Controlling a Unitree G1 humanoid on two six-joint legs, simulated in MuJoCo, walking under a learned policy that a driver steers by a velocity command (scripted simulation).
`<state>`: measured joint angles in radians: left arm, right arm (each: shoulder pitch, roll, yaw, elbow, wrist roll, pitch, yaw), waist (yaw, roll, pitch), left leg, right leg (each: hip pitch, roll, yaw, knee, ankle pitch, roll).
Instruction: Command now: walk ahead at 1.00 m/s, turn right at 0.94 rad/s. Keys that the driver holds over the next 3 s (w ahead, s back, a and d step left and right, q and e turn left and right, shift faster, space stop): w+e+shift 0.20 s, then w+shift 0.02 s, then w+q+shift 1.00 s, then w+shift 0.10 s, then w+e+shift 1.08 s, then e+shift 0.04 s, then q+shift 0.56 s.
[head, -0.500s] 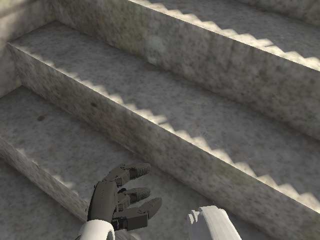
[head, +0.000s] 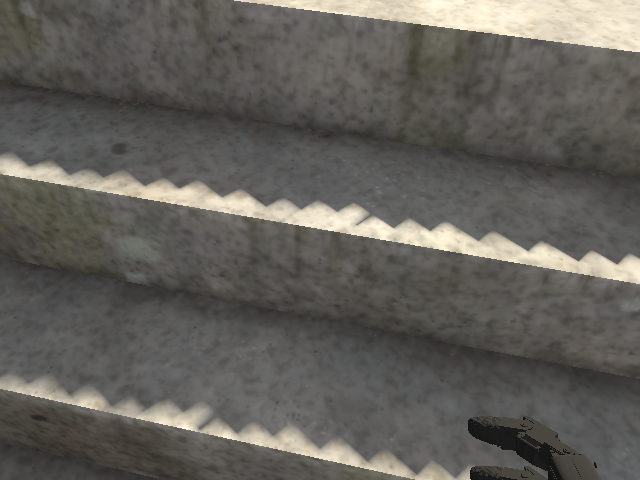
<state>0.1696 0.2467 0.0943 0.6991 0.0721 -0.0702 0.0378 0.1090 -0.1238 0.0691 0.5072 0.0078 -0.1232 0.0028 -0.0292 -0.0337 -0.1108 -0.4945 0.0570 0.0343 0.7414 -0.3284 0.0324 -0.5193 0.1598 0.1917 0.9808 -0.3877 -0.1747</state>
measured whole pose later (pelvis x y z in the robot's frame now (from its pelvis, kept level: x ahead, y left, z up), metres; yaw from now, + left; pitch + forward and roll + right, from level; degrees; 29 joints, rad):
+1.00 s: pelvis +0.48 -0.11 +0.40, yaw +8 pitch +3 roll +2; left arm -0.03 0.04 -0.06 0.44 0.10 -0.12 0.01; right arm 0.46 -0.23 -0.06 0.90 -0.04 -0.05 0.00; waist -0.03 0.00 -0.13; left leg -0.39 -0.29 -0.08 0.81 -0.44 0.18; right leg -1.10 -0.01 0.15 2.38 -0.19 -0.08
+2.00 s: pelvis +1.00 +0.09 +0.68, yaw +5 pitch +3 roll -4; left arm -0.09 0.15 -0.01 0.52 -0.01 0.05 0.01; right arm 0.59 -0.12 -0.02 0.93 0.01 -0.11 -0.03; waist -0.05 -0.05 -0.06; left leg 0.05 0.19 0.33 0.41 -0.09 0.00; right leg -0.89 0.09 -0.25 1.48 -0.72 -0.23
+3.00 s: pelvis +1.57 +0.03 +0.85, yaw -8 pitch +3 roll -1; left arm 0.11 0.25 0.05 0.70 0.02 -0.01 0.04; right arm 0.19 -0.30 -0.07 0.63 0.01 0.04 -0.04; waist -0.01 0.00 0.04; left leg -0.68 0.09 0.03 1.10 -0.31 -0.09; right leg -0.35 -0.08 -0.15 0.49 -0.17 0.00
